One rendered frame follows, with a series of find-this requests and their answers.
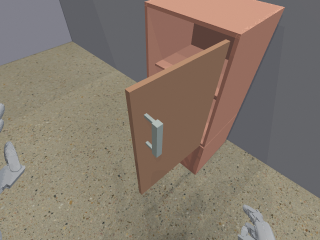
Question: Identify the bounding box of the handle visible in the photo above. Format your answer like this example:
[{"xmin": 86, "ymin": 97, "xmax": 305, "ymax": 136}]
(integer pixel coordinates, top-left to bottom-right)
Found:
[{"xmin": 144, "ymin": 113, "xmax": 164, "ymax": 158}]

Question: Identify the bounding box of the cupboard door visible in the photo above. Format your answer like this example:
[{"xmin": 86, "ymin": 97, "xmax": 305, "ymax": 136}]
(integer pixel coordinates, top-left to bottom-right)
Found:
[{"xmin": 125, "ymin": 39, "xmax": 231, "ymax": 195}]

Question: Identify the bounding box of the left robot hand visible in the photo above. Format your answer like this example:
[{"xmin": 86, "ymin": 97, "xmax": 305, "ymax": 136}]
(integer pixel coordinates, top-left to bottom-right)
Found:
[{"xmin": 0, "ymin": 103, "xmax": 26, "ymax": 194}]

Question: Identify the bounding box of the right robot hand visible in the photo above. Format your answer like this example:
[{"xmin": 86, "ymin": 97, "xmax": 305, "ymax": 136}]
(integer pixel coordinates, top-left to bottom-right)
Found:
[{"xmin": 237, "ymin": 204, "xmax": 276, "ymax": 240}]

